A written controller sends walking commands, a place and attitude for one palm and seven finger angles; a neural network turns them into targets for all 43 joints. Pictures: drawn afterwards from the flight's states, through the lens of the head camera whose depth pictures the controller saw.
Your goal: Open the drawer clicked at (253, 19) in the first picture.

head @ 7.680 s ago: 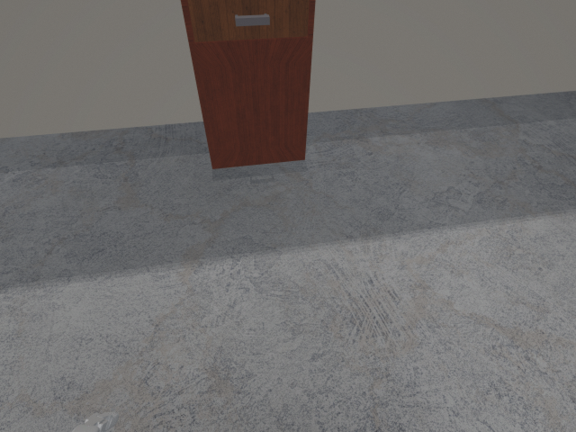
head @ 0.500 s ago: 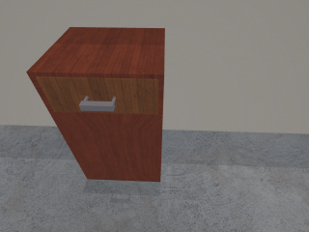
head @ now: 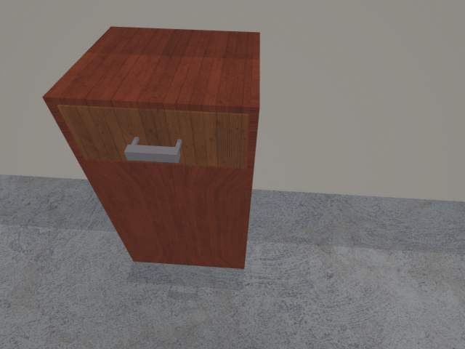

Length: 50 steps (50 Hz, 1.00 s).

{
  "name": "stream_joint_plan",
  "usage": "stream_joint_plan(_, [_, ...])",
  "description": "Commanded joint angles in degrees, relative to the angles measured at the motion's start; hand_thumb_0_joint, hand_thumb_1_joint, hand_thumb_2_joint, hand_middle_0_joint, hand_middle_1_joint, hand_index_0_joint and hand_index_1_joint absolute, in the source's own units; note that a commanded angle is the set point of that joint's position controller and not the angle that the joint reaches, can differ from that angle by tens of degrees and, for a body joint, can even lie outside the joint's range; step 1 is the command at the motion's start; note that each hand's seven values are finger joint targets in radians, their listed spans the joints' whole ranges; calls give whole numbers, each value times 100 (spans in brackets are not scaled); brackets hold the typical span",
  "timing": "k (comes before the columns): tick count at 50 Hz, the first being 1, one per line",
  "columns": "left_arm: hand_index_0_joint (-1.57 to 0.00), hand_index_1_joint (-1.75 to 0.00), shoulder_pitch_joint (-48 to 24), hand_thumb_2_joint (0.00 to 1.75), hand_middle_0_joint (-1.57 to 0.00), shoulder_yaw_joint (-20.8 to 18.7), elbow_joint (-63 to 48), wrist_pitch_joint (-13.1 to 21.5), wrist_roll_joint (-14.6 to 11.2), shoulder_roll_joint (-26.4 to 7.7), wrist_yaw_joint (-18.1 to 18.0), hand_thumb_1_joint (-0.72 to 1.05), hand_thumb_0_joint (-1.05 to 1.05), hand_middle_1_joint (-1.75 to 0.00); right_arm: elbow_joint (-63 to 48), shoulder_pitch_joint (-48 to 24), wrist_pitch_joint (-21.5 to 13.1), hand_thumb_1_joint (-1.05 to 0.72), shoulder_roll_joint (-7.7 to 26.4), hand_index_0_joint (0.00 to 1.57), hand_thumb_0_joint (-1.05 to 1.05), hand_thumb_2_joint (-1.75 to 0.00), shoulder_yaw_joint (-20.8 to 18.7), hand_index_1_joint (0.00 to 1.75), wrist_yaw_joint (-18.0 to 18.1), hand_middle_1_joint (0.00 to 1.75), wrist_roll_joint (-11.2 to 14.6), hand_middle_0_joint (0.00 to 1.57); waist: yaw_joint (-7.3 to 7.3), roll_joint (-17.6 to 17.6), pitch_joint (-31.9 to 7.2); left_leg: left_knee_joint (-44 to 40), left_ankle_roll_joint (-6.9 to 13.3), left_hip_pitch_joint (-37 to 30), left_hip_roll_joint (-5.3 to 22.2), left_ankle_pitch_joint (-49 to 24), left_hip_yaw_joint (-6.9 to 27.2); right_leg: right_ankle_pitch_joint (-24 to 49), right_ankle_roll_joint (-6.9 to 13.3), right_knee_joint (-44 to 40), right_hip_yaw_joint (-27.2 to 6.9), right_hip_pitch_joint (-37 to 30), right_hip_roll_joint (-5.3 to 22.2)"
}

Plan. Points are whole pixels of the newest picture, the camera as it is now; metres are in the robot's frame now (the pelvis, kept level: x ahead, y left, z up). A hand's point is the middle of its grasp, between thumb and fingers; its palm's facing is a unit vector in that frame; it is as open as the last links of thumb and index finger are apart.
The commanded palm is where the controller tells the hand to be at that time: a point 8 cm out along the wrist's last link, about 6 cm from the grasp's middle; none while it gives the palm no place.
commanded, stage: shuffle to correct the standing spot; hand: left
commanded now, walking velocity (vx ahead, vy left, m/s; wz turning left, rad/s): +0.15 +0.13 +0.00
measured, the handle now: (155, 147) +0.57 +0.24 -0.01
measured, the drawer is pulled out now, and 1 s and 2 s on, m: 0.00 0.00 0.00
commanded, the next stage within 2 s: come to a stop and stand still in 0.02 s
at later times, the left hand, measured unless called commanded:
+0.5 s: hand out of the picture +0.12 +0.21 -0.16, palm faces +0.06 -0.97 -0.24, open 7.3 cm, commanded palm none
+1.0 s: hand out of the picture +0.04 +0.19 -0.16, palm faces +0.13 -0.97 -0.22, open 7.3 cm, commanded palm none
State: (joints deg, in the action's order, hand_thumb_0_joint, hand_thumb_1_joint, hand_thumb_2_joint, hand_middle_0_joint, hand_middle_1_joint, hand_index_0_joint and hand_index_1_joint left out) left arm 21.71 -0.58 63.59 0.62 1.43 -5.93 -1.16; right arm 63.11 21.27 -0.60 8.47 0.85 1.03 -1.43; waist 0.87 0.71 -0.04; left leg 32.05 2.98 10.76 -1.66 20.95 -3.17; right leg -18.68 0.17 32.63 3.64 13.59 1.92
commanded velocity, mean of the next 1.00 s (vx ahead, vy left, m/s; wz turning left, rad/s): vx -0.02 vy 0.04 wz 0.00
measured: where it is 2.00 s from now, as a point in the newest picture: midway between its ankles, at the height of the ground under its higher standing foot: outside the picture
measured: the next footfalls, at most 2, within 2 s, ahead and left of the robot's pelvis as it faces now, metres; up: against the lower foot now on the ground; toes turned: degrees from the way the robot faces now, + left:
right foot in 0.60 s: +0.13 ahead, -0.09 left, +0.00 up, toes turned -2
left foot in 1.04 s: +0.03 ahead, +0.13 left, +0.00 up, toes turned +2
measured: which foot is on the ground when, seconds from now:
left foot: down 0.00-0.62, up 0.64-1.00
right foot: down 0.00-0.14, up 0.16-0.58, down 0.60-1.00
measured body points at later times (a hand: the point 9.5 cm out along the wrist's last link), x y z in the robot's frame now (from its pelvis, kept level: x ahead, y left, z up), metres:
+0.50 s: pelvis +0.06 +0.02 +0.01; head +0.10 +0.02 +0.46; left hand +0.11 +0.26 -0.14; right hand +0.04 -0.17 -0.15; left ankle -0.01 +0.08 -0.73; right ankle +0.08 -0.09 -0.69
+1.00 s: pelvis +0.02 +0.00 +0.01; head +0.03 +0.01 +0.46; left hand +0.03 +0.25 -0.15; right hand +0.09 -0.23 -0.14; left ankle +0.00 +0.13 -0.72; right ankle +0.09 -0.09 -0.73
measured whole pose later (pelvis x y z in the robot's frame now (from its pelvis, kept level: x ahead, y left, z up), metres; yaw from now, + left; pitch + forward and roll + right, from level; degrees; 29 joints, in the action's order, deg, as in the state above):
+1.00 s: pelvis +0.02 +0.00 +0.01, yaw +2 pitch +0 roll +1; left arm 16.4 -2.8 57.1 -1.3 1.8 -10.8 -1.4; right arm 57.6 13.8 1.4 9.7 -2.0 -0.1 -1.2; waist 2.4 -2.0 0.3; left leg 35.8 0.0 14.5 0.5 22.1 -2.2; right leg -8.3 2.9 26.8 4.3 18.5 1.0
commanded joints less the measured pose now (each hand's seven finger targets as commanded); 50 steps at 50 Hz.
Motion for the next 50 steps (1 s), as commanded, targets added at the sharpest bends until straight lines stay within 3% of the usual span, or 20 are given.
stream_joint_plan(1, [-20,-30,781,90,-20,-319,-105,144,2,-1037,-80,90,0,-30,-391,74,-107,-90,273,20,0,-90,-99,30,15,30,2,20,133,-1159,705,711,-69,1667,169,286,-38,-610,1097,-1729,-2235,-602,1713])
stream_joint_plan(3, [-20,-30,665,90,-20,-360,-171,181,39,-1029,-94,90,0,-30,-440,-21,-163,-90,229,20,0,-90,-99,30,-17,30,16,20,95,-973,714,516,-73,1528,292,400,51,266,1167,-1543,-1996,-504,1786])
stream_joint_plan(5, [-20,-30,249,90,-20,-337,-277,136,31,-927,-73,90,0,-30,-230,511,-215,-90,213,20,0,-90,-96,30,-29,30,37,20,-209,-444,503,-701,-58,132,286,-278,11,537,811,-716,-963,256,1224])
stream_joint_plan(6, [-20,-30,53,90,-20,-284,-369,86,28,-666,-46,90,0,-30,-60,957,-244,-90,433,20,0,-90,-148,30,-17,30,22,20,-362,525,506,-1018,117,-344,670,-910,659,59,507,213,-234,781,493])
stream_joint_plan(7, [-20,-30,-24,90,-20,-206,-472,70,3,-386,-24,90,0,-30,48,1371,-246,-90,849,20,0,-90,-229,30,46,30,-26,20,-473,1666,379,-1483,560,-951,1667,-1744,1920,-921,195,1465,453,1747,-75])
stream_joint_plan(8, [-20,-30,-307,90,-20,-162,-549,64,42,-404,-72,90,0,-30,115,1494,-208,-90,762,20,0,-90,-194,30,120,30,-24,20,-534,1615,627,-1635,769,-1168,1973,-3144,2259,-1584,192,2316,112,2341,-77])
stream_joint_plan(10, [-20,-30,-287,90,-20,-142,-442,81,-20,-390,-81,90,0,-30,-72,973,-259,-90,488,20,0,-90,-71,30,198,30,-1,20,-269,463,541,-1207,1043,-974,1986,-5493,1759,-1185,165,2596,-260,2040,298])
stream_joint_plan(12, [-20,-30,-216,90,-20,-97,-352,70,-53,-224,-78,90,0,-30,-197,604,-304,-90,527,20,0,-90,-60,30,237,30,24,20,-107,94,397,-1087,879,-990,1776,-7012,1133,-832,17,2213,-250,1673,332])
stream_joint_plan(18, [-20,-30,-371,90,-20,-176,-445,-164,-47,-466,-149,90,0,-30,-201,346,-155,-90,632,20,0,-90,-194,30,301,30,97,20,-59,545,176,-1081,405,-1184,1530,-7554,613,2,-72,1731,8,1280,5])
stream_joint_plan(24, [-20,-30,-907,90,-20,-271,-850,-175,-22,-570,-136,90,0,-30,-268,129,-14,-90,722,20,0,-90,-384,30,269,30,-7,20,-136,631,151,-818,659,-1340,1714,-6929,689,-252,61,1316,-77,1295,-25])
stream_joint_plan(28, [-20,-30,-524,90,-20,-291,-841,-49,-3,-691,-137,90,0,-30,-330,44,0,-90,743,20,0,-90,-421,30,192,30,34,20,84,342,-112,-181,402,-1119,1436,-6173,572,692,109,-133,0,319,-65])
stream_joint_plan(29, [-20,-30,-253,90,-20,-308,-766,6,10,-786,-137,90,0,-30,-359,34,-4,-90,739,20,0,-90,-426,30,164,30,71,20,206,143,-265,211,232,-839,1219,-5295,488,1685,122,-685,-77,-264,76])
stream_joint_plan(30, [-20,-30,-20,90,-20,-345,-695,69,33,-1066,-171,90,0,-30,-408,184,-6,-90,586,20,0,-90,-430,30,137,30,108,20,182,-630,-607,925,4,-150,751,-3528,305,3759,426,-515,-833,-1031,789])
stream_joint_plan(31, [-20,-30,114,90,-20,-386,-660,99,24,-1334,-196,90,0,-30,-503,214,2,-90,368,20,0,-90,-409,30,115,30,115,20,152,-1274,-749,1818,-248,882,11,372,18,6418,1160,-397,-1953,-1690,1910])
stream_joint_plan(32, [-20,-30,111,90,-20,-340,-709,84,-22,-1398,-189,90,0,-30,-553,91,54,-90,330,20,0,-90,-416,30,159,30,118,20,180,-1098,-633,2373,-261,1028,-5,1695,469,6695,1624,-600,-2001,-1294,2403])
stream_joint_plan(36, [-20,-30,-780,90,-20,-282,-977,36,-10,-1080,-180,90,0,-30,-495,-292,270,-90,271,20,0,-90,-403,30,37,30,85,20,-98,-713,57,2951,-408,1090,255,764,521,3533,1301,-1277,-1350,183,1602])
stream_joint_plan(40, [-20,-30,-712,90,-20,-395,-1065,1,19,-1313,-121,90,0,-30,-547,-313,322,-90,349,20,0,-90,-405,30,-66,30,29,20,-40,-740,69,2401,-463,1070,243,254,276,1049,1071,-1752,-1386,499,1407])
stream_joint_plan(45, [-20,-30,-473,90,-20,-452,-1020,-41,56,-1513,-60,90,0,-30,-728,-510,218,-90,371,20,0,-90,-361,30,-108,30,30,20,143,-750,17,1188,-387,894,180,361,95,-529,1071,-2116,-1771,308,1411])
stream_joint_plan(48, [-20,-30,-678,90,-20,-454,-980,-92,32,-1494,-47,90,0,-30,-542,127,154,-90,316,20,0,-90,-323,30,-103,30,30,20,-139,-1000,-10,54,-264,-234,69,43,-66,-1199,776,-2238,-1478,947,1130])
stream_joint_plan(50, [-20,-30,-753,90,-20,-389,-928,-143,-5,-1282,-19,90,0,-30,-286,766,87,-90,324,20,0,-90,-282,30,-56,30,30,20,-373,-598,-36,-1011,-197,-1185,101,-138,-63,-1645,411,-1708,-995,1501,669])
